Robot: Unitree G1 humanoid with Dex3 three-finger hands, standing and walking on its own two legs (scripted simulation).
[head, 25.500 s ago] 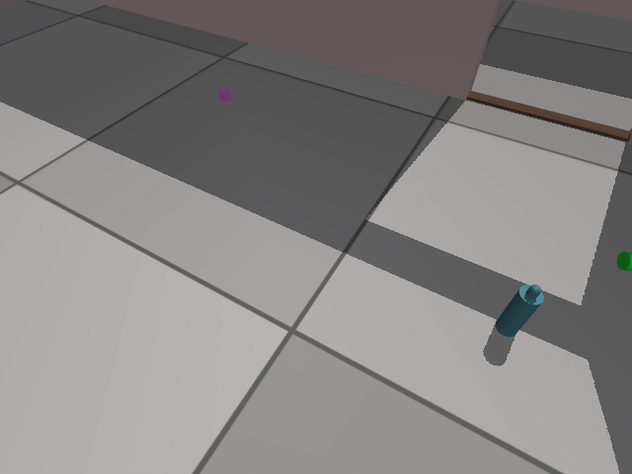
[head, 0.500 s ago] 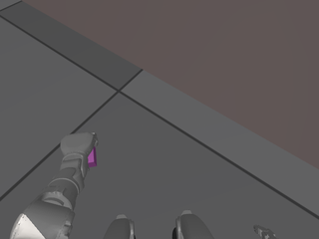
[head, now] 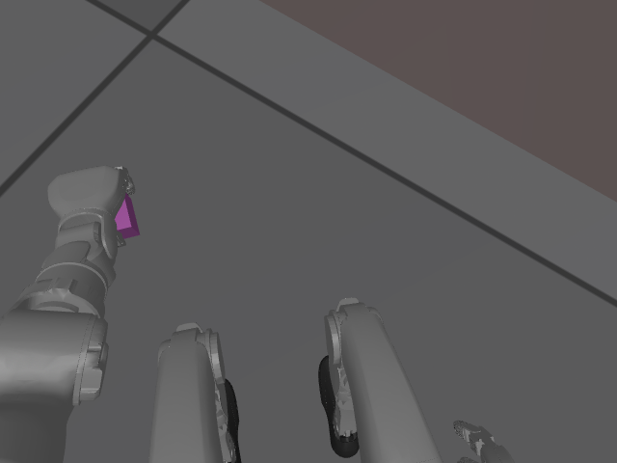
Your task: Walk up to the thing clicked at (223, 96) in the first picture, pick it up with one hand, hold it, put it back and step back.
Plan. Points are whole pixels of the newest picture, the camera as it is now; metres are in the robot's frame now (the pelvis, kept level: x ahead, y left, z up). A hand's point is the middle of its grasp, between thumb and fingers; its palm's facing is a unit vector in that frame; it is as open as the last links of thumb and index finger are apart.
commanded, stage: crouch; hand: left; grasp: from above
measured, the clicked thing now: (110, 216) +0.47 +0.23 -0.16
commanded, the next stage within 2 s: lower in 1.18 s
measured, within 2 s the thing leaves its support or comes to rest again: neither
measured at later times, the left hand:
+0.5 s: hand (130, 227) +0.49 +0.23 -0.26, palm faces -0.43 -0.08 -0.90, open 9.0 cm
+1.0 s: hand (139, 228) +0.50 +0.23 -0.31, palm faces -0.44 -0.08 -0.90, open 9.0 cm
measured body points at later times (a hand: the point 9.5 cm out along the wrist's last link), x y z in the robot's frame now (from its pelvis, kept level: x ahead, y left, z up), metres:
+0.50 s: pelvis -0.01 +0.00 -0.10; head +0.23 +0.03 +0.27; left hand +0.50 +0.23 -0.21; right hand +0.02 -0.28 -0.22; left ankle +0.07 +0.12 -0.46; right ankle +0.08 -0.13 -0.46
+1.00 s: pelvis -0.02 +0.00 -0.15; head +0.24 +0.03 +0.22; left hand +0.52 +0.23 -0.26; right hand -0.02 -0.27 -0.25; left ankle +0.07 +0.12 -0.46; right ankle +0.08 -0.13 -0.46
